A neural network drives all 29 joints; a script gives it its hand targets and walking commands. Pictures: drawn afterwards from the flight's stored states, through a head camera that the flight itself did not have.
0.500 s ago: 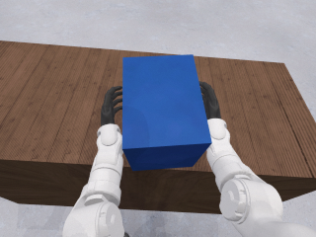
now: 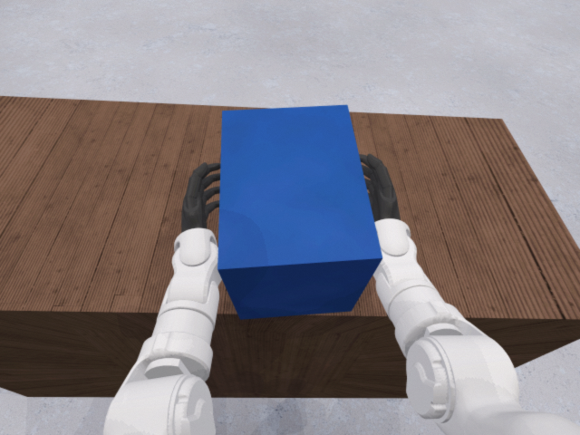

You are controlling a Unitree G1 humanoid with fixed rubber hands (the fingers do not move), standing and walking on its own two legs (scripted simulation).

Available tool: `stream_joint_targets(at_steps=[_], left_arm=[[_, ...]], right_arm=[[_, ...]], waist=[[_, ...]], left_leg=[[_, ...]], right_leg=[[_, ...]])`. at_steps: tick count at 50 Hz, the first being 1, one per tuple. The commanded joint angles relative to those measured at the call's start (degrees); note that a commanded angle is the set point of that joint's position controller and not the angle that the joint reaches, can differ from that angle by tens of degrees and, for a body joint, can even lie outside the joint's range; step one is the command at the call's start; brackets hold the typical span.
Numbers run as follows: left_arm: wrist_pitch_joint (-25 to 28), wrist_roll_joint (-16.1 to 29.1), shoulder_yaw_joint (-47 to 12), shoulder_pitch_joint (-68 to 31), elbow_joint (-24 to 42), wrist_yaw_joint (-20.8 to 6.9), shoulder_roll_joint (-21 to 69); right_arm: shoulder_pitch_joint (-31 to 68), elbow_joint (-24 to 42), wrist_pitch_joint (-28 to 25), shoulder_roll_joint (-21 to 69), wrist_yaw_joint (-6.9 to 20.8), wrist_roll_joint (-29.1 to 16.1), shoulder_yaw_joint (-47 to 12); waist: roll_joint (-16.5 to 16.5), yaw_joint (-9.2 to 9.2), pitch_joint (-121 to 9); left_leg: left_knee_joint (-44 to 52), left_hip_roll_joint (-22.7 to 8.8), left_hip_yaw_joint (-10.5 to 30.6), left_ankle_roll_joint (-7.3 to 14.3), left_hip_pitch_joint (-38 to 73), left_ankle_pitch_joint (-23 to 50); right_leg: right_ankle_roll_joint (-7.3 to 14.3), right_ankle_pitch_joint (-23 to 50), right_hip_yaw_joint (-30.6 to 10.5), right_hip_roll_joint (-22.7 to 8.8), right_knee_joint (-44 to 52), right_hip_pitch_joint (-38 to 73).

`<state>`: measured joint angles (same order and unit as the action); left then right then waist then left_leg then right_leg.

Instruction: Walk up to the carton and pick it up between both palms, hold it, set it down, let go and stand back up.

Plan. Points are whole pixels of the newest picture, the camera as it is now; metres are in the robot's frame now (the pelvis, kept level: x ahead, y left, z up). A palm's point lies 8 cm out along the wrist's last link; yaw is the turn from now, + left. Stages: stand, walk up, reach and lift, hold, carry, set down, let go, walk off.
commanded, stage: reach and lift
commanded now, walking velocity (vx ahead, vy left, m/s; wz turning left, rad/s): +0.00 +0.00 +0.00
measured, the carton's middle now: (291, 217) +0.41 +0.04 +0.06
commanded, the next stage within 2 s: hold in 1.52 s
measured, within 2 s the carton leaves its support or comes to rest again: neither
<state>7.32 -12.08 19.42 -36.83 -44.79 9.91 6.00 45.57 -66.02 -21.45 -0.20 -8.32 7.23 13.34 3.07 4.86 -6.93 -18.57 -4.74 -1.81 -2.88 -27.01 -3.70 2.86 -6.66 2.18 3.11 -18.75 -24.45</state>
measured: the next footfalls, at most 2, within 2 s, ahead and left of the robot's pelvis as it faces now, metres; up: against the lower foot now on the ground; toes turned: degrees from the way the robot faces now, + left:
none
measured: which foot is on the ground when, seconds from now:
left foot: down 0.00-1.00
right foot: down 0.00-1.00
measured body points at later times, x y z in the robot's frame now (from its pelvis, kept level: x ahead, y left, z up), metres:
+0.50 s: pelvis +0.01 +0.01 +0.00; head -0.02 +0.04 +0.45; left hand +0.40 +0.19 +0.16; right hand +0.42 -0.08 +0.16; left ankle +0.04 +0.15 -0.74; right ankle +0.01 -0.09 -0.74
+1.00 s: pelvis -0.02 +0.03 +0.00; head -0.05 +0.07 +0.45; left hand +0.38 +0.18 +0.18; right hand +0.39 -0.08 +0.17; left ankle +0.04 +0.15 -0.74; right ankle +0.01 -0.09 -0.74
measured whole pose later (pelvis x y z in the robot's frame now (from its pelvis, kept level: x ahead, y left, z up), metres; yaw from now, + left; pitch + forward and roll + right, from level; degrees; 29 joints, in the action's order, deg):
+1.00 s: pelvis -0.02 +0.03 +0.00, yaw +2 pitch -7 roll -1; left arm -34.6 -17.5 12.5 -42.8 -22.3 6.0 2.0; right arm 45.2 -44.0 11.8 0.8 -10.0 -5.6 8.8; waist 4.5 -2.9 2.9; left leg -18.8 -1.1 -1.2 0.1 -6.8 -5.2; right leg -0.2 -8.0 2.5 -0.3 -18.0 -3.2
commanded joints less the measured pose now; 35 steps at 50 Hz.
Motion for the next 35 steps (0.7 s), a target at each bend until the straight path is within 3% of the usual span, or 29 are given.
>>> stream_joint_targets(at_steps=[1, 8, 15, 26, 35], left_arm=[[2.39, -0.87, -25.11, -45.64, 12.56, -7.52, 33.53], [-6.84, 1.40, -30.55, -48.41, 20.06, -8.14, 34.61], [-17.45, 1.25, -27.40, -46.20, 23.06, -10.19, 31.90], [-29.75, 0.06, -26.57, -42.18, 27.61, -14.43, 31.06], [-34.79, 1.96, -31.97, -43.88, 32.75, -15.26, 33.26]], right_arm=[[41.22, 15.55, -2.42, 32.45, 8.40, 2.20, -20.97], [42.87, 24.99, 7.52, 34.33, 6.40, -6.01, -27.30], [44.73, 30.39, 15.59, 33.65, 5.12, -11.86, -27.97], [45.10, 36.24, 21.24, 30.85, 3.68, -13.62, -24.15], [46.62, 44.25, 23.64, 31.10, 2.85, -13.87, -24.16]], waist=[[-2.54, 0.49, -47.89], [-2.80, -1.61, -42.81], [-2.22, -2.29, -34.12], [-3.81, -6.37, -23.12], [-6.82, -9.90, -20.43]], left_leg=[[-3.38, 3.92, -3.32, 1.29, 21.78, 15.97], [-3.26, 4.52, -1.09, 1.62, 25.83, 14.39], [-1.29, 5.54, -0.34, 2.41, 26.64, 10.14], [0.13, 6.08, -0.07, 2.05, 33.57, 10.17], [-0.15, 5.89, 0.52, 1.51, 36.85, 7.87]], right_leg=[[-4.99, 23.19, 0.07, -1.12, -1.91, 20.36], [-5.72, 22.19, -1.05, -1.70, -1.20, 22.07], [-7.35, 22.98, -1.54, -3.11, -0.01, 26.39], [-7.28, 20.87, 1.44, -2.09, 1.49, 27.44], [-5.60, 7.98, 3.01, -0.86, 3.70, 22.59]])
